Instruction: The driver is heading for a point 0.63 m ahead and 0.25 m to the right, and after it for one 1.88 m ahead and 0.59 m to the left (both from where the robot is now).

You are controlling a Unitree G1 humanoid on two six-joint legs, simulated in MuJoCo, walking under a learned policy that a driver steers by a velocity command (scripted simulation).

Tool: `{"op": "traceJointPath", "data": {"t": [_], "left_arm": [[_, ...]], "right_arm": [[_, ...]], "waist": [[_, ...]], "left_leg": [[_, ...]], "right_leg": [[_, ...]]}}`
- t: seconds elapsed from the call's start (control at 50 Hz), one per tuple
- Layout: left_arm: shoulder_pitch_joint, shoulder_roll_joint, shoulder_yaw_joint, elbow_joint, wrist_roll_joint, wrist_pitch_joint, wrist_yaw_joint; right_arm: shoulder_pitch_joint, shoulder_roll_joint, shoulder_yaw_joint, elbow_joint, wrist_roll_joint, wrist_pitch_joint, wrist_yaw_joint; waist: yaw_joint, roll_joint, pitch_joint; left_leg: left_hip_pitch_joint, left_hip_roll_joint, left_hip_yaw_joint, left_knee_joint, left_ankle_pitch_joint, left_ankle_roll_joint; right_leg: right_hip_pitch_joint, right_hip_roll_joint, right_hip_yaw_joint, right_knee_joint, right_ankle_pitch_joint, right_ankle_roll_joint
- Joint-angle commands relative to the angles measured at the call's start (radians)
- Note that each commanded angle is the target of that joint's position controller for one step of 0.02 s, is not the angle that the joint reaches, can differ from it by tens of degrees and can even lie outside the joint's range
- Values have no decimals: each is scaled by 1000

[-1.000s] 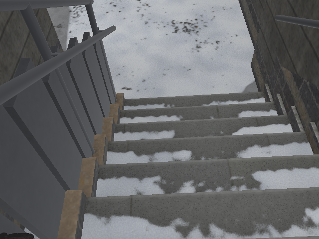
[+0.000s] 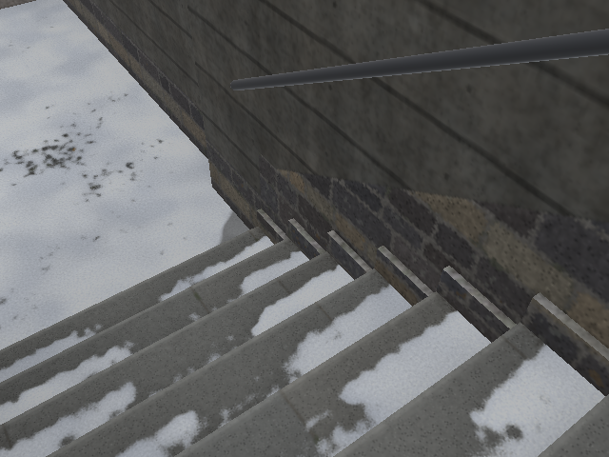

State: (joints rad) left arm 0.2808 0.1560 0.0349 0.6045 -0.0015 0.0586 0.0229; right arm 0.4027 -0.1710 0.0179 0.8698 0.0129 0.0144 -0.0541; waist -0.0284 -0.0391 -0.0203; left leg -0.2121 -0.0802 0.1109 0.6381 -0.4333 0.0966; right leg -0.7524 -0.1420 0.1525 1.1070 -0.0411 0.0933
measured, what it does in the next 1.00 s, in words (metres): walks ahead, turning right: right foot, then left foot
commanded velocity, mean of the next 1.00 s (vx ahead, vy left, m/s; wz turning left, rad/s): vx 0.14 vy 0.00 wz -0.36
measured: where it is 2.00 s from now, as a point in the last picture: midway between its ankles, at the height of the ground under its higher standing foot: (271, 387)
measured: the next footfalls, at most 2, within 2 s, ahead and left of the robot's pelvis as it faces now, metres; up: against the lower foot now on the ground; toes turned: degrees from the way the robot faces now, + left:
right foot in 0.08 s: +0.16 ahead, -0.20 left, +0.00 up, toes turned -2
left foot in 0.44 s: +0.11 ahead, +0.11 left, +0.00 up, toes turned -25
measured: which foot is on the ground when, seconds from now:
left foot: down 0.00-0.16, up 0.18-0.42, down 0.44-0.80, up 0.82-1.00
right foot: up 0.00-0.06, down 0.08-0.48, up 0.50-0.76, down 0.78-1.00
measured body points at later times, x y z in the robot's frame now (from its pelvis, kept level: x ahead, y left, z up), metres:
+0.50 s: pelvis +0.08 +0.01 -0.04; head +0.11 +0.02 +0.41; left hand +0.38 +0.17 -0.11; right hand +0.15 -0.30 -0.10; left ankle +0.07 +0.13 -0.72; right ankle +0.12 -0.19 -0.71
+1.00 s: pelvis +0.22 -0.02 -0.02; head +0.24 -0.02 +0.43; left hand +0.39 +0.19 -0.14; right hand +0.20 -0.34 -0.12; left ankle +0.24 +0.12 -0.68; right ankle +0.15 -0.15 -0.72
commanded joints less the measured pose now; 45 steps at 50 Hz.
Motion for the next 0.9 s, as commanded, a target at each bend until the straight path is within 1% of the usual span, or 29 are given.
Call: {"op": "traceJointPath", "data": {"t": [0.02,0.04,0.08,0.12,0.16,0.18,0.2,0.26,0.3,0.34,0.36,0.4,0.46,0.48,0.5,0.52,0.54,0.58,0.62,0.68,0.72,0.74,0.76,0.78,0.8,0.82,0.84,0.86,0.9], "left_arm": [[-111,68,12,-72,-20,-29,-25],[-118,84,16,-84,-29,-32,-28],[-174,157,34,-127,-42,-31,-14],[-164,193,47,-124,-30,-14,-18],[-1,239,78,-74,-55,-4,-29],[144,275,88,-52,-65,-9,-31],[163,314,96,-37,-51,-20,-42],[-35,235,66,-76,-41,-20,-55],[-151,280,73,-108,0,4,-30],[-220,309,76,-137,8,16,5],[-212,270,65,-131,-4,22,22],[-242,246,48,-160,-8,11,26],[-360,196,37,-211,-45,-5,31],[-301,150,25,-198,-62,2,23],[-217,141,22,-220,-60,-7,4],[-291,169,28,-256,-56,-48,10],[-378,188,27,-271,-72,-57,22],[-300,203,18,-226,-48,-24,38],[-229,182,9,-198,-18,-4,23],[-395,52,-42,-210,-24,-23,-32],[-353,-4,-50,-152,-25,-35,-47],[-312,37,-41,-125,-17,-43,-33],[-263,141,-1,-111,-16,-63,-28],[-150,242,34,-69,0,-72,-22],[25,240,41,-32,20,-67,-24],[42,241,52,15,10,-76,-30],[44,168,37,1,4,-93,-42],[26,159,36,16,-6,-107,-53],[-19,150,36,59,-15,-143,-53]], "right_arm": [[-40,-149,-47,-63,-6,-10,16],[-55,-150,-50,-75,-7,-7,23],[-20,-254,-100,-92,10,19,24],[56,-269,-120,-127,0,34,7],[-103,-183,-91,-201,-19,47,17],[-248,-143,-71,-256,-19,55,26],[-316,-119,-66,-298,7,58,34],[-259,-132,-67,-327,-2,61,30],[-282,-123,-61,-348,0,64,54],[-275,-161,-72,-332,-32,53,73],[-239,-127,-59,-332,-29,39,80],[-191,-197,-86,-336,-16,17,89],[48,-154,-84,-244,-9,13,88],[40,-178,-100,-247,1,30,89],[-16,-293,-118,-249,-4,30,95],[-142,-337,-127,-273,11,16,89],[-216,-324,-125,-310,-25,2,93],[-382,-239,-89,-348,-1,-17,83],[-389,-239,-71,-342,-3,-18,78],[-179,-178,-48,-247,16,2,67],[-99,-214,-64,-177,16,13,55],[-152,-235,-79,-204,21,12,52],[-133,-303,-109,-218,33,-1,51],[-106,-288,-109,-219,29,-16,59],[-90,-252,-101,-214,24,-42,75],[41,-247,-95,-189,58,-45,75],[-10,-284,-113,-191,71,-29,67],[-43,-274,-123,-219,60,-9,57],[-32,-238,-133,-234,6,2,72]], "waist": [[-51,109,124],[-50,148,133],[-72,105,178],[-108,-53,33],[8,-152,-160],[118,-225,-239],[130,-189,-288],[34,-117,-138],[-26,-106,-109],[-37,-102,-130],[-35,-124,-157],[-51,-102,-175],[-155,-87,-158],[-152,116,-77],[-66,468,24],[-2,479,132],[-2,356,163],[79,126,164],[104,71,80],[13,5,43],[58,113,-24],[65,190,-34],[56,209,-64],[74,75,-167],[155,-75,-287],[97,-168,-323],[118,-80,-209],[96,-85,-130],[11,-40,2]], "left_leg": [[-104,280,-205,-322,348,68],[-86,286,-201,-344,414,70],[70,287,-168,-248,495,59],[79,257,-93,-23,510,21],[-170,126,57,304,301,-88],[-406,-23,55,608,-80,-155],[-557,-29,-168,811,-228,-155],[-572,37,-262,738,-127,-135],[-403,26,-189,537,-71,-134],[-212,5,-94,529,103,-147],[-146,-6,-90,463,67,-145],[-40,21,-196,532,265,-165],[231,40,-181,280,203,-174],[267,113,-273,-96,99,-107],[285,350,-563,-203,457,-19],[150,435,-721,-317,452,-24],[9,440,-776,-359,328,10],[-146,384,-576,-236,344,16],[-131,314,-468,-216,349,24],[66,231,-352,-204,355,-17],[102,215,-280,-189,597,-62],[108,189,-253,-179,704,-73],[90,170,-259,-119,691,-49],[5,128,-236,21,566,-64],[-217,33,-194,294,73,-83],[-347,73,-239,528,-12,-121],[-436,80,-268,632,17,-109],[-499,89,-267,649,80,-96],[-496,117,-248,545,235,-75]], "right_leg": [[207,36,-88,-344,-26,-20],[268,57,-92,-405,-110,-30],[153,99,-108,-482,-107,-81],[228,68,-15,-367,255,-147],[517,47,185,-417,220,-267],[749,-36,423,-577,105,-393],[859,-78,579,-638,-167,-448],[597,-46,486,-648,-207,-392],[411,11,392,-666,-169,-347],[260,66,293,-629,-36,-306],[249,97,271,-630,-32,-302],[128,83,342,-476,-1,-320],[-119,152,275,-258,55,-282],[-239,328,104,-96,-270,-188],[-439,419,-8,109,-579,-122],[-550,321,-19,237,-527,-86],[-470,256,-30,320,-479,-63],[-250,174,6,370,-256,-51],[-107,202,-29,308,-217,-40],[-17,171,-52,-187,-225,-62],[245,161,-137,-442,-221,-79],[349,162,-143,-550,-143,-94],[463,199,-182,-586,-129,-124],[703,127,-101,-571,71,-199],[1003,-25,36,-534,275,-335],[896,-197,284,-573,-153,-477],[770,-194,360,-644,-451,-480],[693,-189,333,-681,-559,-430],[495,-134,197,-653,-570,-337]]}}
